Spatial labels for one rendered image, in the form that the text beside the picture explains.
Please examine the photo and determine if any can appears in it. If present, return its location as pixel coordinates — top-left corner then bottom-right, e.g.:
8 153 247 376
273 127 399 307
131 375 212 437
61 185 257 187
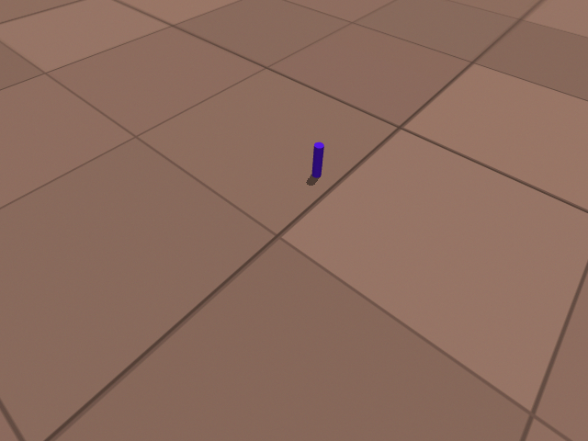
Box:
312 142 324 178

